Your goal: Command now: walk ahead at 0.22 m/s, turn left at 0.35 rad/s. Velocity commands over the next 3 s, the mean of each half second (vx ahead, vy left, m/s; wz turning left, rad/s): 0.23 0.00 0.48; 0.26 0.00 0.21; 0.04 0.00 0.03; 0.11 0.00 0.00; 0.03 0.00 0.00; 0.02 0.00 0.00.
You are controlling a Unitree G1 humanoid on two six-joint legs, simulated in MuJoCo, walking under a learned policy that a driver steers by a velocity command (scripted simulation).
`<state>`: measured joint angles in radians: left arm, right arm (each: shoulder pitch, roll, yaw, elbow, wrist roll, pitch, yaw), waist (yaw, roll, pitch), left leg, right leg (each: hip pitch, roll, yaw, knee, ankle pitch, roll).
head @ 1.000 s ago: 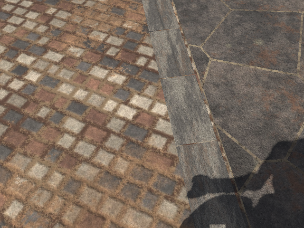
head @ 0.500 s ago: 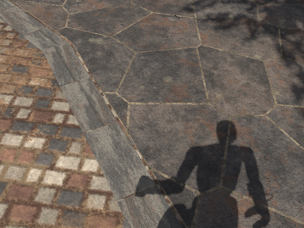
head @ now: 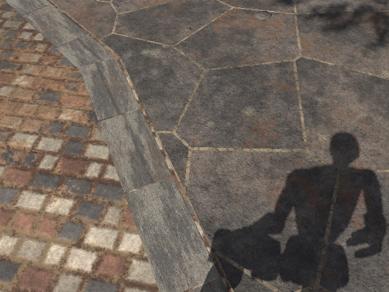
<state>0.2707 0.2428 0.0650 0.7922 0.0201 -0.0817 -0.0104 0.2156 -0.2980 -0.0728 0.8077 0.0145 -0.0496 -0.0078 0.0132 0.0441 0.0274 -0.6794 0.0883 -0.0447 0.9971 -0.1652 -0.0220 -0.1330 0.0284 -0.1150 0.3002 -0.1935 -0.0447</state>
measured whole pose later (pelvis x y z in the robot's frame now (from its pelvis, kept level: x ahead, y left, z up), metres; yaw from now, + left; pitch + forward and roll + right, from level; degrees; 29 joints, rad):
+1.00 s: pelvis +0.31 +0.02 +0.00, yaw +22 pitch +2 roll +0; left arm 0.27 0.24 0.03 0.84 -0.01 -0.03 0.00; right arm 0.14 -0.25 -0.05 0.64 0.00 0.00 -0.01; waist 0.06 0.03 0.02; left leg -0.41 0.01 -0.03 0.57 -0.17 -0.02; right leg -0.15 0.02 -0.01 0.41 -0.29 -0.03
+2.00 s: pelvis +0.36 +0.09 +0.00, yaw +21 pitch +0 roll +0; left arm 0.24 0.26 0.05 0.98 -0.01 -0.01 0.04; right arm 0.22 -0.22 -0.05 0.95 -0.01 -0.06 0.00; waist 0.00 -0.03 0.04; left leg -0.20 -0.04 0.04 0.44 -0.23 0.06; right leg -0.34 -0.04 0.03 0.97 -0.48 0.05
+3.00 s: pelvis +0.39 +0.07 -0.01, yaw +21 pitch -2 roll +0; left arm 0.21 0.20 0.04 1.12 -0.01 0.01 0.04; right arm 0.24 -0.20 -0.01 1.13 0.01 0.00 -0.04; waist 0.00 0.00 0.03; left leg -0.17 -0.01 0.02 0.50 -0.32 0.02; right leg -0.22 0.00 0.01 0.53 -0.31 -0.01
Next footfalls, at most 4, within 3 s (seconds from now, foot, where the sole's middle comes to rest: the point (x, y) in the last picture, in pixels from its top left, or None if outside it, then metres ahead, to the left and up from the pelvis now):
0.20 left None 0.23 0.12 -0.78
0.66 right None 0.34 -0.08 -0.78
1.02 left None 0.37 0.18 -0.78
2.14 right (219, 291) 0.48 -0.03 -0.78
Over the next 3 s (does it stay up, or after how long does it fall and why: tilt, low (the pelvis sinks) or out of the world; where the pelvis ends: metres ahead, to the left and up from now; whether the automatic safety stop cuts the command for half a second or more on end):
stays up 0.39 0.07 -0.01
